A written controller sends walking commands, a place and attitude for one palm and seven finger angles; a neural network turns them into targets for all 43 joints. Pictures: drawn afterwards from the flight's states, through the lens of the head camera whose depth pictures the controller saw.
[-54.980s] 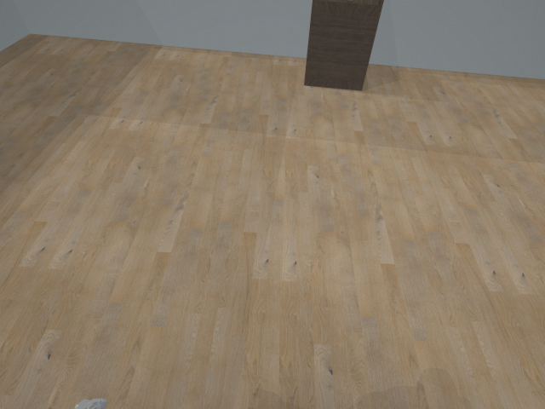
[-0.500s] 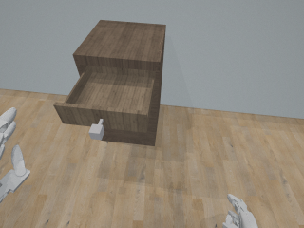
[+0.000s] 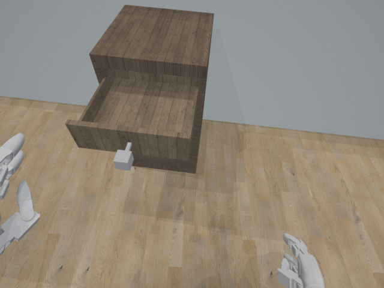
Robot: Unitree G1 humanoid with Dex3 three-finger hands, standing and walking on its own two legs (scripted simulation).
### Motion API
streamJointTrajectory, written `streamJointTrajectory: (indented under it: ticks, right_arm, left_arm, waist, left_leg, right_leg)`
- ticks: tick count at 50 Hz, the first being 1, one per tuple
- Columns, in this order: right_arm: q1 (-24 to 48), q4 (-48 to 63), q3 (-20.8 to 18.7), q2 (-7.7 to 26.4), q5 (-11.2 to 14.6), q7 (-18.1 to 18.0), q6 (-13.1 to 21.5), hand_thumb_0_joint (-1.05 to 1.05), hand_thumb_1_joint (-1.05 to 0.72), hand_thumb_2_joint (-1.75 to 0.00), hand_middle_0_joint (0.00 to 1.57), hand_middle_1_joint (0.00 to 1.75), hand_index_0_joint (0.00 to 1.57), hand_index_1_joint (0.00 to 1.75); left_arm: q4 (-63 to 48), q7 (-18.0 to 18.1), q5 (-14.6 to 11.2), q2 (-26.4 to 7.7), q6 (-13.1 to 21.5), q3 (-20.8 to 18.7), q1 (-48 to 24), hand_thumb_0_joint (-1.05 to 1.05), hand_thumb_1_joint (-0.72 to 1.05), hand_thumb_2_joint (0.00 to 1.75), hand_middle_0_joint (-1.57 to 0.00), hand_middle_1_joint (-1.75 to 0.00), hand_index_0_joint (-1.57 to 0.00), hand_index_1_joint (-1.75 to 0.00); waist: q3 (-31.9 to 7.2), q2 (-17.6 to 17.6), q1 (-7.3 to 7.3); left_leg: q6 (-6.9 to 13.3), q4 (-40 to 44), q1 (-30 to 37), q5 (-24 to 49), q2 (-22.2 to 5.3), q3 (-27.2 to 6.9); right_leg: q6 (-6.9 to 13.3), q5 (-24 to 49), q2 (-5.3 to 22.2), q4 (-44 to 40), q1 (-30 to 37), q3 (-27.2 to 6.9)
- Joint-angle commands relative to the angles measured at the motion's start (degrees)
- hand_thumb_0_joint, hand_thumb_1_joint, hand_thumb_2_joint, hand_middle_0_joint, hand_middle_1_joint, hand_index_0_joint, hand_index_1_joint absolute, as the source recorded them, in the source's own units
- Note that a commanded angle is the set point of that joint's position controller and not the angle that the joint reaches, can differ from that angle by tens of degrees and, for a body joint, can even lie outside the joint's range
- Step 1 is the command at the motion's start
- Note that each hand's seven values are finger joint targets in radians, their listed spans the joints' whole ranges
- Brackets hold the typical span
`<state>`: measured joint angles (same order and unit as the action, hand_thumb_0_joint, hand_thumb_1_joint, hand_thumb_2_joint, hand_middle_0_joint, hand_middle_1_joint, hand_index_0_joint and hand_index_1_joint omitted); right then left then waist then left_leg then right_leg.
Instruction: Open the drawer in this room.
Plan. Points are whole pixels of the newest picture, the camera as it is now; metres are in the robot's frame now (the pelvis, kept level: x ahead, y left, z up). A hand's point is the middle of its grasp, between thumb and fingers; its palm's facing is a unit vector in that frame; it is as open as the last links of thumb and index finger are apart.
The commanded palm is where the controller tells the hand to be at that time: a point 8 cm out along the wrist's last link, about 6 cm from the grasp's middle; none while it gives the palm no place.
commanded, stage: let the arm hang, fingers relaxed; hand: left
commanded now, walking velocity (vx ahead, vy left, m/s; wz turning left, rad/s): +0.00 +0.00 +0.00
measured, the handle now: (126, 154) +0.50 +0.23 -0.13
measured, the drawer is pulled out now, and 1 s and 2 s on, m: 0.30 0.30 0.30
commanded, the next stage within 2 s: look to check the result in 1.16 s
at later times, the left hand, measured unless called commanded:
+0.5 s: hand out of the picture -0.04 +0.18 -0.18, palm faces +0.03 -0.98 -0.19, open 7.0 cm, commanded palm none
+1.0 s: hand out of the picture -0.03 +0.15 -0.17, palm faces +0.03 -0.98 -0.18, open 7.3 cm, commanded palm none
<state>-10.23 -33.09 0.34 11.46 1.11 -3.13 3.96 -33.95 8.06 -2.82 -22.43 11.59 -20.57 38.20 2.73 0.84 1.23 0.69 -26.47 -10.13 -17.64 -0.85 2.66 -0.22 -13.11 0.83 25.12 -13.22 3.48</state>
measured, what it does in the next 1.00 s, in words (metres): stands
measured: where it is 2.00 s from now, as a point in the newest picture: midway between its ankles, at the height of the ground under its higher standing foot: outside the picture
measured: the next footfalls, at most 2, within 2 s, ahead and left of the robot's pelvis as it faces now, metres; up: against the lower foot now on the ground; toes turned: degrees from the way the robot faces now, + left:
none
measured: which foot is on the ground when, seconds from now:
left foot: down 0.00-1.00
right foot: down 0.00-1.00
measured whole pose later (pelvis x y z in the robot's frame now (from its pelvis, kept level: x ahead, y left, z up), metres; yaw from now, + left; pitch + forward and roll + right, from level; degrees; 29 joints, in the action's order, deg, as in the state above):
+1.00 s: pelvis -0.02 -0.01 +0.00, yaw -1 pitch -1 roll +0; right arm -19.2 -63.5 0.3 5.0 -0.5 -2.4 0.4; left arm 65.3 1.9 0.8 -6.9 -0.4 -0.7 16.3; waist 2.0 -0.6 0.2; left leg 0.5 -23.7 -7.3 -15.0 -0.8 3.5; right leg 0.5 -11.2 0.7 24.1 -11.5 2.6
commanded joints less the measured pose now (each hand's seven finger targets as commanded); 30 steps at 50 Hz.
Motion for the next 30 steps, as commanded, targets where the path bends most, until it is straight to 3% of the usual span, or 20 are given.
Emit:
streamJointTrajectory:
  ticks: [1, 2, 3, 4, 5, 7, 9, 10, 12, 13, 15, 17, 19, 20, 21, 26, 30]
  right_arm:
    - [4.2, 8.9, -2.8, 6.8, 0.0, -0.5, 2.5, 0.00, -0.90, -0.90, 0.20, 0.30, 0.20, 0.30]
    - [4.4, 8.9, -2.7, 6.7, -0.1, -0.6, 2.6, 0.00, -0.90, -0.90, 0.20, 0.30, 0.20, 0.30]
    - [6.2, -5.4, -5.6, 16.2, 0.7, 4.3, 5.3, 0.00, -0.90, -0.90, 0.20, 0.30, 0.20, 0.30]
    - [0.0, -6.9, -5.5, 12.3, -0.6, 4.3, 2.2, 0.00, -0.90, -0.90, 0.20, 0.30, 0.20, 0.30]
    - [-0.9, -6.2, -4.4, 11.0, -1.0, 4.1, 0.9, 0.00, -0.90, -0.90, 0.20, 0.30, 0.20, 0.30]
    - [-1.0, -5.8, -3.2, 10.2, -1.8, 3.5, -0.4, 0.00, -0.90, -0.90, 0.20, 0.30, 0.20, 0.30]
    - [-1.1, -7.0, -3.0, 9.9, -2.1, 3.0, -1.5, 0.00, -0.90, -0.90, 0.20, 0.30, 0.20, 0.30]
    - [-1.3, -8.0, -2.9, 9.8, -2.1, 2.7, -2.2, 0.00, -0.90, -0.90, 0.20, 0.30, 0.20, 0.30]
    - [-1.4, -10.9, -2.1, 8.3, -2.4, 2.5, -3.0, 0.00, -0.90, -0.90, 0.20, 0.30, 0.20, 0.30]
    - [-1.3, -12.4, -1.7, 7.6, -2.4, 2.3, -3.3, 0.00, -0.90, -0.90, 0.20, 0.30, 0.20, 0.30]
    - [-1.6, -15.3, -1.1, 7.0, -2.1, 2.0, -3.5, 0.00, -0.90, -0.90, 0.20, 0.30, 0.20, 0.30]
    - [-3.0, -17.9, -0.8, 6.3, -1.8, 1.7, -3.6, 0.00, -0.90, -0.90, 0.20, 0.30, 0.20, 0.30]
    - [-5.0, -20.4, -0.8, 4.6, -2.0, 1.4, -3.7, 0.00, -0.90, -0.90, 0.20, 0.30, 0.20, 0.30]
    - [-5.7, -21.5, -0.8, 4.3, -1.9, 1.3, -3.8, 0.00, -0.90, -0.90, 0.20, 0.30, 0.20, 0.30]
    - [-6.9, -22.2, -0.9, 4.2, -1.6, 1.2, -3.8, 0.00, -0.90, -0.90, 0.20, 0.30, 0.20, 0.30]
    - [-11.6, -26.4, -0.9, 2.8, -1.4, 0.9, -3.9, 0.00, -0.90, -0.90, 0.20, 0.30, 0.20, 0.30]
    - [-14.0, -28.7, -0.7, 1.4, -1.5, 0.6, -3.9, 0.00, -0.90, -0.90, 0.20, 0.30, 0.20, 0.30]
  left_arm:
    - [-12.5, 1.3, -0.2, -7.8, 3.7, -6.8, 1.2, 0.00, 0.90, 0.90, -0.20, -0.30, -0.20, -0.30]
    - [-12.5, 1.2, -0.2, -7.8, 3.8, -6.8, 1.0, 0.00, 0.90, 0.90, -0.20, -0.30, -0.20, -0.30]
    - [36.9, -5.8, 5.4, -0.8, -5.3, 16.1, -10.6, 0.00, 0.90, 0.90, -0.20, -0.30, -0.20, -0.30]
    - [40.1, -6.8, 5.5, 1.8, -9.8, 14.0, -9.3, 0.00, 0.90, 0.90, -0.20, -0.30, -0.20, -0.30]
    - [42.1, -7.0, 5.1, 3.1, -10.6, 14.9, -10.6, 0.00, 0.90, 0.90, -0.20, -0.30, -0.20, -0.30]
    - [48.1, -7.2, 5.2, 3.1, -11.0, 15.6, -14.2, 0.00, 0.90, 0.90, -0.20, -0.30, -0.20, -0.30]
    - [56.1, -7.1, 5.4, 1.5, -11.3, 15.8, -17.1, 0.00, 0.90, 0.90, -0.20, -0.30, -0.20, -0.30]
    - [60.4, -7.1, 5.2, 0.9, -11.6, 16.1, -19.0, 0.00, 0.90, 0.90, -0.20, -0.30, -0.20, -0.30]
    - [67.9, -6.9, 4.7, 1.6, -12.3, 16.9, -22.1, 0.00, 0.90, 0.90, -0.20, -0.30, -0.20, -0.30]
    - [71.6, -6.7, 4.4, 1.9, -12.5, 17.4, -22.5, 0.00, 0.90, 0.90, -0.20, -0.30, -0.20, -0.30]
    - [78.2, -6.6, 4.1, 2.3, -12.4, 18.0, -22.3, 0.00, 0.90, 0.90, -0.20, -0.30, -0.20, -0.30]
    - [83.2, -6.7, 3.9, 2.9, -12.2, 18.2, -21.8, 0.00, 0.90, 0.90, -0.20, -0.30, -0.20, -0.30]
    - [86.7, -6.6, 3.8, 4.4, -12.1, 17.8, -20.5, 0.00, 0.90, 0.90, -0.20, -0.30, -0.20, -0.30]
    - [88.3, -6.6, 3.7, 4.5, -12.0, 18.0, -20.2, 0.00, 0.90, 0.90, -0.20, -0.30, -0.20, -0.30]
    - [89.6, -6.6, 3.8, 4.5, -11.8, 18.1, -19.9, 0.00, 0.90, 0.90, -0.20, -0.30, -0.20, -0.30]
    - [94.6, -6.5, 3.5, 6.1, -11.5, 18.8, -18.5, 0.00, 0.90, 0.90, -0.20, -0.30, -0.20, -0.30]
    - [97.0, -6.2, 3.4, 7.5, -11.6, 19.2, -17.5, 0.00, 0.90, 0.90, -0.20, -0.30, -0.20, -0.30]
  waist:
    - [-8.9, -5.2, -0.18]
    - [-8.7, -4.8, -0.22]
    - [-1.3, -4.3, 2.05]
    - [-7.6, -4.3, 0.97]
    - [-9.0, -3.4, 0.54]
    - [-8.4, 4.8, -0.29]
    - [-8.0, 11.5, -0.84]
    - [-7.1, 11.3, -0.55]
    - [-3.9, 1.0, -0.52]
    - [-2.8, -1.6, -0.98]
    - [-2.0, -4.9, -1.40]
    - [-1.4, -5.5, -1.40]
    - [-1.6, -9.6, -1.53]
    - [-1.4, -9.8, -1.53]
    - [-1.1, -6.7, -1.49]
    - [-0.1, -2.2, -1.15]
    - [1.5, -1.0, -1.02]
  left_leg:
    - [-0.7, 4.6, -2.8, 23.2, -3.6, -3.1]
    - [-0.5, 4.8, -2.9, 22.7, -3.7, -3.2]
    - [0.0, -2.9, -5.1, 24.3, -3.8, -4.2]
    - [-0.1, -2.2, -1.0, 26.0, -5.4, -4.1]
    - [1.7, -2.0, -2.4, 21.7, -6.5, -5.9]
    - [3.2, -1.8, -4.5, 21.3, -6.4, -7.7]
    - [1.9, -3.9, -4.3, 17.8, -3.3, -5.1]
    - [1.5, -3.5, -3.0, 14.9, -2.3, -4.5]
    - [1.2, 0.9, -2.2, 16.7, -3.1, -4.6]
    - [1.2, 2.5, -2.6, 17.3, -3.6, -4.8]
    - [1.1, 4.4, -2.3, 15.2, -3.9, -4.6]
    - [1.1, 5.6, -1.3, 12.3, -4.2, -4.6]
    - [1.3, 6.7, -1.6, 9.4, -4.1, -4.6]
    - [1.3, 7.0, -1.5, 8.4, -4.1, -4.6]
    - [1.4, 6.9, -0.8, 8.4, -4.5, -4.8]
    - [1.7, 7.3, 0.2, 9.3, -4.9, -5.0]
    - [1.8, 7.9, -0.6, 8.9, -4.9, -4.8]
  right_leg:
    - [0.7, 20.5, 2.1, 0.4, 9.8, -2.1]
    - [0.6, 20.2, 2.1, 0.3, 9.8, -2.0]
    - [1.7, 19.4, 5.3, 8.0, -2.2, -0.5]
    - [1.8, 12.4, 4.7, 6.9, -4.0, -3.0]
    - [1.5, 5.8, 3.7, 7.8, -4.3, -2.2]
    - [1.4, 8.0, 3.4, 6.5, -1.1, -2.5]
    - [2.8, 18.8, 6.4, 4.0, 2.5, -5.9]
    - [3.6, 20.0, 7.5, 2.9, 1.8, -7.0]
    - [3.0, 16.8, 6.1, 2.6, 1.6, -6.1]
    - [2.3, 14.5, 5.1, 1.9, 2.6, -5.8]
    - [2.1, 10.9, 4.6, -0.4, 4.1, -6.2]
    - [2.0, 8.2, 4.5, -2.7, 4.4, -6.2]
    - [2.4, 6.6, 4.4, -4.2, 5.6, -6.0]
    - [2.6, 6.2, 4.3, -4.8, 5.7, -6.2]
    - [2.6, 6.0, 4.4, -5.4, 5.2, -5.5]
    - [2.7, 5.9, 4.5, -6.0, 4.3, -4.7]
    - [2.8, 5.2, 4.5, -6.1, 3.9, -4.6]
